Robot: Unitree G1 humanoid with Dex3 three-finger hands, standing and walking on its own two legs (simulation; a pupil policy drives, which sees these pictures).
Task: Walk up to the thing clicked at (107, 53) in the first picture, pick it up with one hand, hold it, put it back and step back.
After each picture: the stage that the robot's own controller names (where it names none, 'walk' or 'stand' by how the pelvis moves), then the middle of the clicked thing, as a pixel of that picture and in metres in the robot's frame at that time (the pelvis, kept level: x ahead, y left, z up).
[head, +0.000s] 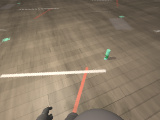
stand; (107, 54) +1.28 -0.34 -0.65
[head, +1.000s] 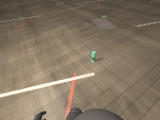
walk; (93, 57) +1.18 +0.04 -0.63
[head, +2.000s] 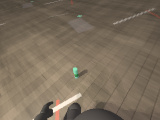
walk; (75, 73) +0.72 +0.27 -0.65
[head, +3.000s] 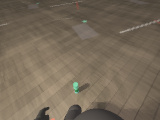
walk; (76, 88) +0.49 +0.21 -0.64
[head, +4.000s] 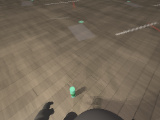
stand; (72, 92) +0.43 +0.19 -0.65
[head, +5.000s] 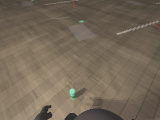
stand; (72, 94) +0.40 +0.20 -0.65
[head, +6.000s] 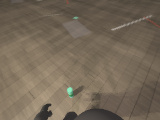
stand; (70, 92) +0.38 +0.23 -0.65
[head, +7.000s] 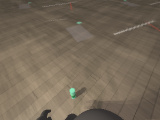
stand; (72, 93) +0.42 +0.21 -0.66
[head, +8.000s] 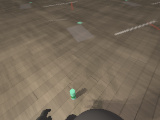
stand; (73, 94) +0.41 +0.21 -0.66
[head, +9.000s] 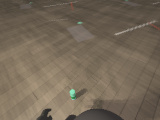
go down; (73, 95) +0.40 +0.21 -0.66
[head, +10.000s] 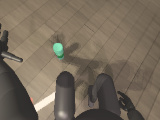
go down; (59, 52) +0.49 +0.23 -0.28
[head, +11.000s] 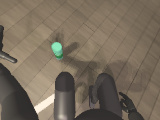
approach; (58, 52) +0.48 +0.24 -0.26
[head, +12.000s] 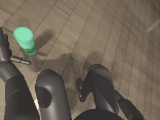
close in; (27, 44) +0.47 +0.29 -0.17
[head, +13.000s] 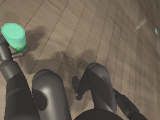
close; (18, 42) +0.46 +0.30 -0.16
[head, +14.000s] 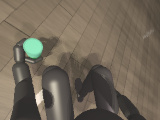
lift; (34, 52) +0.39 +0.28 -0.16
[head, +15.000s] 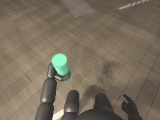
lift; (63, 70) +0.33 +0.18 +0.04
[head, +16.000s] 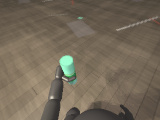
hold; (69, 72) +0.32 +0.14 +0.06
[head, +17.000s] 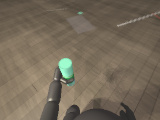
hold; (68, 74) +0.31 +0.16 +0.03
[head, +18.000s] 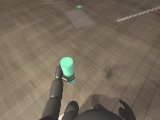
crouch; (68, 72) +0.33 +0.15 +0.00
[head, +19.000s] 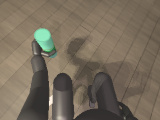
lower; (48, 46) +0.47 +0.24 -0.05
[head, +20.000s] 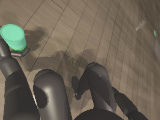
lower; (18, 44) +0.45 +0.30 -0.17
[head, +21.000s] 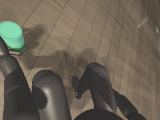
lower; (16, 42) +0.45 +0.30 -0.17
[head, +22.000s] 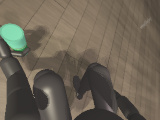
lower; (18, 44) +0.45 +0.30 -0.17
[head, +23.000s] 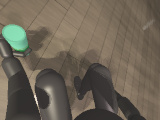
lower; (20, 44) +0.44 +0.31 -0.16
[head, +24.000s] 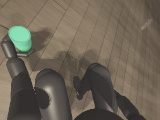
loosen; (24, 45) +0.44 +0.29 -0.16
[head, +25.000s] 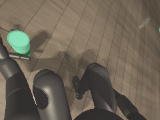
withdraw; (22, 47) +0.44 +0.29 -0.17
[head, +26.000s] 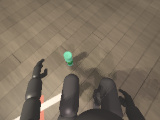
walk; (69, 59) +0.48 +0.21 -0.32
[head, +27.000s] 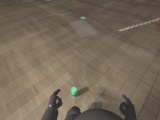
stand; (74, 92) +0.40 +0.17 -0.59
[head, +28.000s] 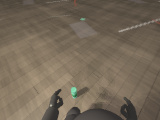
stand; (74, 93) +0.41 +0.18 -0.60
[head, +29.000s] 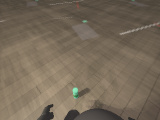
stand; (75, 93) +0.42 +0.17 -0.63
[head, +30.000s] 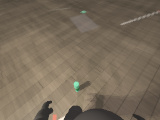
walk; (76, 87) +0.43 +0.17 -0.65
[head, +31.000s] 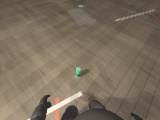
walk; (77, 72) +0.63 +0.11 -0.64
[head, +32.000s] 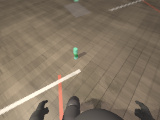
walk; (75, 53) +0.97 +0.27 -0.62
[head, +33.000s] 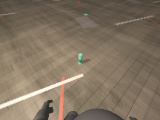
stand; (80, 59) +1.07 +0.18 -0.64
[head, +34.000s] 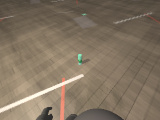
stand; (79, 59) +1.06 +0.20 -0.66
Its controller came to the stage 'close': yes
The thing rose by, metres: 0.69
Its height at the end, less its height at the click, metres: +0.00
